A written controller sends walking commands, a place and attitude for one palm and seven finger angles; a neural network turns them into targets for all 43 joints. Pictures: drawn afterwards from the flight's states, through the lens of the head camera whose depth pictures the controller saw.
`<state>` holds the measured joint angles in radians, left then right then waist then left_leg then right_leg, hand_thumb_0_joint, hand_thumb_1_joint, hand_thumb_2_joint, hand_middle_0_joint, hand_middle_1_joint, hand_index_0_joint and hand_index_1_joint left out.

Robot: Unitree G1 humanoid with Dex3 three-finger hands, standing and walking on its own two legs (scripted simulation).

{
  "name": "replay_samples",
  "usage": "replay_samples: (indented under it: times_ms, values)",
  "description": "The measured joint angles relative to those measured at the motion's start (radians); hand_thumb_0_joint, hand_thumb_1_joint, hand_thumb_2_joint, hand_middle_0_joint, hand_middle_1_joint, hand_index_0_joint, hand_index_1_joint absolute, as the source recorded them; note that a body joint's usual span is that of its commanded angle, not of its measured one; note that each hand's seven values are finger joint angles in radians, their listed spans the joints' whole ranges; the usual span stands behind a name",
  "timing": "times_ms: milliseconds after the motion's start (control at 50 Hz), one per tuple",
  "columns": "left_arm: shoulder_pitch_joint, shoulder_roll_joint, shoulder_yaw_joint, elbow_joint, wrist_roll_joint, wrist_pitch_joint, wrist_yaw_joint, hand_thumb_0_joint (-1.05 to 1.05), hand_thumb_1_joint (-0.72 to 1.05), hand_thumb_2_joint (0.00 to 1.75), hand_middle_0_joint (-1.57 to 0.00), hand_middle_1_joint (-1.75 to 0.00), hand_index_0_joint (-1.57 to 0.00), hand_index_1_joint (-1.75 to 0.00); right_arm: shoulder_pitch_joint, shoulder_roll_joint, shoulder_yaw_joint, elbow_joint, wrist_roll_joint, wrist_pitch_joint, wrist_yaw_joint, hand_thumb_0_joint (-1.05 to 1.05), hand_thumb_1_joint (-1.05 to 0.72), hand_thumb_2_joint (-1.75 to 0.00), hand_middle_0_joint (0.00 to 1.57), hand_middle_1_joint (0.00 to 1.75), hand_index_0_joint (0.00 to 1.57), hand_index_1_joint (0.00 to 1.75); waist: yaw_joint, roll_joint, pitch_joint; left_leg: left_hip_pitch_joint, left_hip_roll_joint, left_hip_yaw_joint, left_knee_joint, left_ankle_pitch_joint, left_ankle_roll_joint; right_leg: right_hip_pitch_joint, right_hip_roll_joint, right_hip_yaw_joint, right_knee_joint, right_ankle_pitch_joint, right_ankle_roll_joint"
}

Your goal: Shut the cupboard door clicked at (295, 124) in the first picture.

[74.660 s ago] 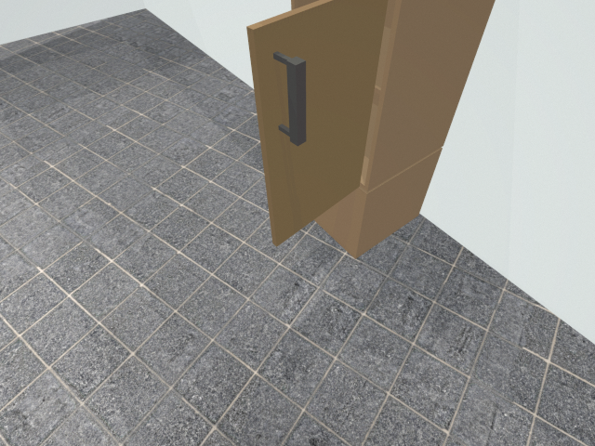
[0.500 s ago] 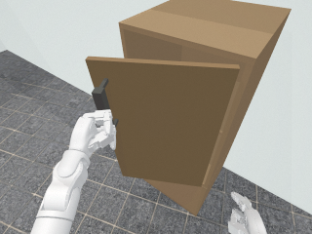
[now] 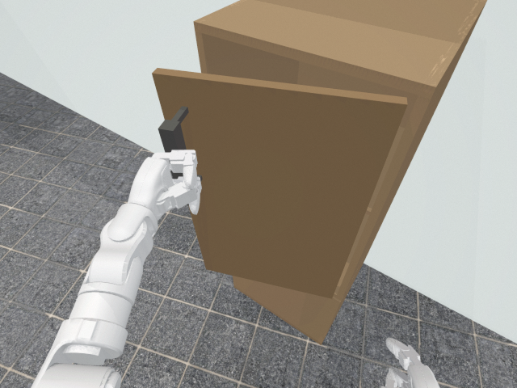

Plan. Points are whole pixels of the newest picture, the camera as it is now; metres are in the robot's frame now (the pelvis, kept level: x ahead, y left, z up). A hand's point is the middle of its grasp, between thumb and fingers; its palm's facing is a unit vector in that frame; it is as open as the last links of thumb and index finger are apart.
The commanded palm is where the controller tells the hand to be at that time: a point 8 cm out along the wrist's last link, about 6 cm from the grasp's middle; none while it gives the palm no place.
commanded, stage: push the door shut along its arc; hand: left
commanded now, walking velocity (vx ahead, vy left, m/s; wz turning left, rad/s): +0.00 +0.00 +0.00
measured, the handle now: (185, 158) +0.45 +0.14 +0.12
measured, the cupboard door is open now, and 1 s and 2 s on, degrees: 20 7 0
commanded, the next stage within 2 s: pull the fist back off the door in 1.38 s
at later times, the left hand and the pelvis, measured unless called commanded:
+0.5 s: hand (224, 165) +0.43 +0.07 +0.13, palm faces -0.37 -0.93 -0.04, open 3.1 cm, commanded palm +0.43 +0.12 +0.13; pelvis +0.01 +0.01 +0.00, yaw -1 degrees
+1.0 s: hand (247, 150) +0.46 +0.04 +0.13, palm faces -0.43 -0.90 -0.05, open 3.1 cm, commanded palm +0.47 +0.08 +0.13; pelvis +0.01 -0.02 -0.01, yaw -1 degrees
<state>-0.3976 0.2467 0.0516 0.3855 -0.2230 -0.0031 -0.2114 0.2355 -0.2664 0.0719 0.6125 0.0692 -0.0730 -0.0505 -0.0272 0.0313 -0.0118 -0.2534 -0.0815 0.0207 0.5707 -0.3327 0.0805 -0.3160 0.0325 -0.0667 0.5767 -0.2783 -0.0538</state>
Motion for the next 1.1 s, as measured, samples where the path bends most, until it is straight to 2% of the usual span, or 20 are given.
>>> replay_samples:
  times_ms: [500,640,760,840,1100]
  values:
    - [-0.287,-0.006,-0.026,0.376,0.007,-0.123,-0.088,0.02,0.91,0.9,-1.3,-1.5,-1.3,-1.5,0.065,-0.011,-0.021,0.04,-0.015,0.003,0.025,0.01,-0.9,-0.9,0.2,0.3,0.2,0.3,-0.045,-0.008,-0.028,-0.068,-0.012,0.017,0.004,-0.008,0.01,-0.083,-0.011,0.018,0.031,-0.017,0.01]
    - [-0.365,-0.02,-0.001,0.472,0.019,-0.14,-0.098,0.02,0.9,0.9,-1.3,-1.5,-1.3,-1.5,0.072,-0.012,-0.023,0.04,-0.021,0.016,0.029,0.01,-0.9,-0.9,0.2,0.3,0.2,0.3,-0.067,-0.012,-0.027,-0.086,-0.005,0.029,0.012,-0.014,0.005,-0.108,-0.003,0.029,0.045,-0.021,0.004]
    - [-0.403,0.006,0.043,0.53,0.032,-0.17,-0.109,0.02,0.9,0.9,-1.3,-1.5,-1.3,-1.5,0.091,-0.012,-0.026,0.038,-0.026,0.024,0.029,0.01,-0.9,-0.9,0.2,0.3,0.2,0.3,-0.083,-0.016,-0.029,-0.102,0.008,0.038,0.017,-0.018,-0.003,-0.128,0.01,0.037,0.049,-0.02,-0.006]
    - [-0.428,0.03,0.052,0.569,0.032,-0.184,-0.141,0.02,0.89,0.9,-1.3,-1.5,-1.3,-1.5,0.108,-0.016,-0.03,0.046,-0.025,0.028,0.026,0.01,-0.9,-0.9,0.2,0.3,0.2,0.3,-0.086,-0.019,-0.033,-0.116,0.016,0.035,0.027,-0.022,-0.011,-0.138,0.017,0.032,0.051,-0.02,-0.014]
    - [-0.57,0.064,0.012,0.699,0.02,-0.175,-0.197,0.02,0.96,0.96,-1.3,-1.5,-1.3,-1.5,0.103,-0.043,-0.044,0.09,-0.034,0.006,0.011,0.01,-0.9,-0.9,0.2,0.3,0.2,0.3,-0.093,-0.015,-0.032,-0.198,0.017,0.007,0.076,-0.023,-0.025,-0.207,0.014,-0.001,0.086,-0.025,-0.029]
